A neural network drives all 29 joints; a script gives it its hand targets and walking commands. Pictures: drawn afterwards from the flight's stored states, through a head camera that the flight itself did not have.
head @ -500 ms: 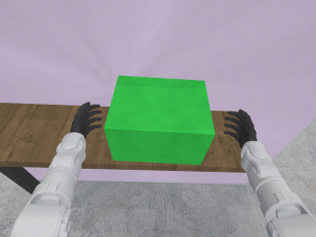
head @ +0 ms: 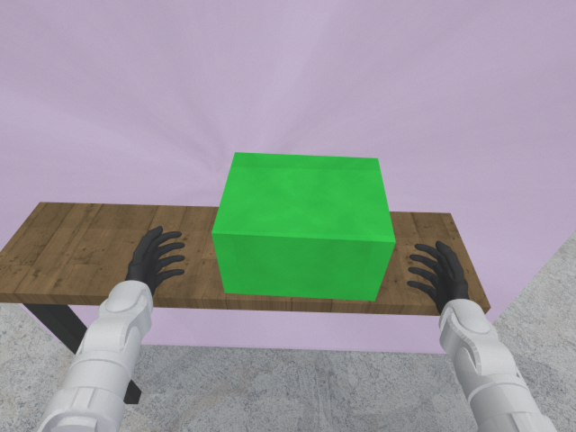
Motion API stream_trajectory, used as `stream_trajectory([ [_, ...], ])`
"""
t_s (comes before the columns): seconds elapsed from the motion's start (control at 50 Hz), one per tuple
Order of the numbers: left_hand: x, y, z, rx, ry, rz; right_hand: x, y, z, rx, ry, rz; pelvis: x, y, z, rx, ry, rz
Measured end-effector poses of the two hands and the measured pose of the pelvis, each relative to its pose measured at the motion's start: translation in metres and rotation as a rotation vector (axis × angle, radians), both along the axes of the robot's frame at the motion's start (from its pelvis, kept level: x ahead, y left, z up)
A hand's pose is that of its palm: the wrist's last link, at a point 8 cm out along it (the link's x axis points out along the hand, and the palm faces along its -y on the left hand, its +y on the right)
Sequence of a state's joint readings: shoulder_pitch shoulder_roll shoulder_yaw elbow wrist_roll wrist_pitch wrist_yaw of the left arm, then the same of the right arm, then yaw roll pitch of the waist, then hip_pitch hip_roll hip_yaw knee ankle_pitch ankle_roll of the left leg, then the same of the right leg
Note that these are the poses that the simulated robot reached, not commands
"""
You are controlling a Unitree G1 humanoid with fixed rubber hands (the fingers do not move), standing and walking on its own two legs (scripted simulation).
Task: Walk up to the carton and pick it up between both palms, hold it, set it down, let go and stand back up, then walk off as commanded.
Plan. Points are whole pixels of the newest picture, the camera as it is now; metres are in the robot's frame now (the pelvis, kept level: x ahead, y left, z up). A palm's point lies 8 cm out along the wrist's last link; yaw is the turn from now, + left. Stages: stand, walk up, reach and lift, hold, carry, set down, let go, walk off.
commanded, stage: set down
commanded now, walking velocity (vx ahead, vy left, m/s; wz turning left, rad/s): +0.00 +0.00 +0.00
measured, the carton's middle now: (302, 224) +0.48 +0.00 +0.03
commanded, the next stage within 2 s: let go in 1.86 s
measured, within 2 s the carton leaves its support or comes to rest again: neither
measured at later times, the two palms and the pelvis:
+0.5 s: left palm (126, 317) +0.26 +0.23 +0.07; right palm (479, 344) +0.25 -0.22 +0.05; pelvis +0.03 +0.00 +0.01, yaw -1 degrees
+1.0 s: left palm (115, 364) +0.22 +0.24 +0.03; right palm (467, 355) +0.24 -0.21 +0.04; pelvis +0.02 +0.01 +0.01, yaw -2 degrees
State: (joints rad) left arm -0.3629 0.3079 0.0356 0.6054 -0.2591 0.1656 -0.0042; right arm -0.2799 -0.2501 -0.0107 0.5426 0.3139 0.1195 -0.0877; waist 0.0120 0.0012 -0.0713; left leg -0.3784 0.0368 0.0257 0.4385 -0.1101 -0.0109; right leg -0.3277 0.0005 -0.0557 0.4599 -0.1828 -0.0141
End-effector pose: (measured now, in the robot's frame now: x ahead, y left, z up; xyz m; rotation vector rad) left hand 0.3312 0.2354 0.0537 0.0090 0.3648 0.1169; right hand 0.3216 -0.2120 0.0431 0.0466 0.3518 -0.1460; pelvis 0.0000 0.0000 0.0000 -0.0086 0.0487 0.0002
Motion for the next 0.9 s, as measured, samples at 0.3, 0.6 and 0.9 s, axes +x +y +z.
stream_trajectory([
  [0.3,-0.018,-0.014,0.008,-0.036,-0.071,-0.029,-0.019,-0.009,0.030,-0.034,-0.051,0.017,0.009,-0.002,0.004,0.008,-0.052,-0.017],
  [0.6,-0.095,0.001,0.016,0.048,0.014,0.015,-0.103,-0.011,0.009,-0.008,-0.016,-0.034,0.032,0.003,0.010,0.013,-0.141,-0.036],
  [0.9,-0.119,0.006,-0.013,-0.001,0.100,0.034,-0.094,0.005,0.011,-0.060,0.055,0.022,0.015,0.002,0.009,0.008,-0.126,-0.041],
])
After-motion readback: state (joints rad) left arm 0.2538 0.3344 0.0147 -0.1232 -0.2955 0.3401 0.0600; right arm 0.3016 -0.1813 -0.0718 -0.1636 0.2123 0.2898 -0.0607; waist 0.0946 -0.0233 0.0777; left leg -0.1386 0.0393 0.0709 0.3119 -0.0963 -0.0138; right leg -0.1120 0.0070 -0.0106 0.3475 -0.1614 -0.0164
